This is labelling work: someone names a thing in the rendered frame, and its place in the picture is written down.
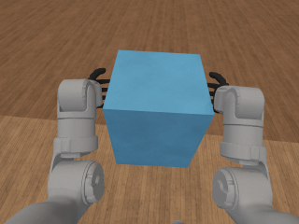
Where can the carton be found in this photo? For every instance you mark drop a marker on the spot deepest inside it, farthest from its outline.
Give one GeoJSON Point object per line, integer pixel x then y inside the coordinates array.
{"type": "Point", "coordinates": [157, 108]}

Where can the robot right forearm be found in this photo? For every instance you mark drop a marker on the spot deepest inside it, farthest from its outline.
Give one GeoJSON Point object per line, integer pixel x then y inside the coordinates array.
{"type": "Point", "coordinates": [243, 115]}

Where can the robot left upper arm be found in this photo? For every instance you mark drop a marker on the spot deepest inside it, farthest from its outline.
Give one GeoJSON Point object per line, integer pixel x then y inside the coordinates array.
{"type": "Point", "coordinates": [73, 187]}

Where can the robot left hand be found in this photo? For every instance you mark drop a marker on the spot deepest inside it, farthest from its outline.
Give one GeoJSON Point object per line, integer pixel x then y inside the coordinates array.
{"type": "Point", "coordinates": [94, 75]}

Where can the robot right hand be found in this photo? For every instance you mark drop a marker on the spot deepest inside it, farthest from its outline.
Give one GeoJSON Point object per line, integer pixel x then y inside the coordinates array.
{"type": "Point", "coordinates": [214, 86]}

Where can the robot right upper arm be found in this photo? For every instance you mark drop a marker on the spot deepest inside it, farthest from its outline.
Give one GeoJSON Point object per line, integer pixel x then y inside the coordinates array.
{"type": "Point", "coordinates": [245, 194]}

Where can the robot left forearm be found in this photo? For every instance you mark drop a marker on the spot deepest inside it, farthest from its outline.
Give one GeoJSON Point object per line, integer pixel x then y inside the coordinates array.
{"type": "Point", "coordinates": [77, 100]}

